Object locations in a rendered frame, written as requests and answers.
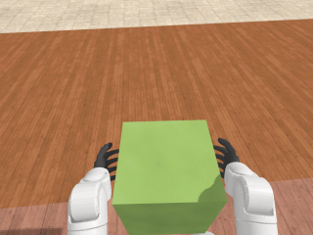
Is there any left robot hand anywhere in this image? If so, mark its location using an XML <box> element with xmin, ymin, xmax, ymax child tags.
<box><xmin>93</xmin><ymin>142</ymin><xmax>119</xmax><ymax>181</ymax></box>

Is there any left robot forearm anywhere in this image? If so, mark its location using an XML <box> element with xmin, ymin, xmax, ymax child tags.
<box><xmin>67</xmin><ymin>167</ymin><xmax>112</xmax><ymax>235</ymax></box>

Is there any right robot forearm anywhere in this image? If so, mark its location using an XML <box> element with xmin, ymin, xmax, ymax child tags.
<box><xmin>224</xmin><ymin>162</ymin><xmax>278</xmax><ymax>235</ymax></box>

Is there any right robot hand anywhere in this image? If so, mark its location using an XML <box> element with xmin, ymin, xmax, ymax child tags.
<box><xmin>212</xmin><ymin>137</ymin><xmax>240</xmax><ymax>178</ymax></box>

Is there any carton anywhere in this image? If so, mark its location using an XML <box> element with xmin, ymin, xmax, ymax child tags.
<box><xmin>112</xmin><ymin>119</ymin><xmax>228</xmax><ymax>235</ymax></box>

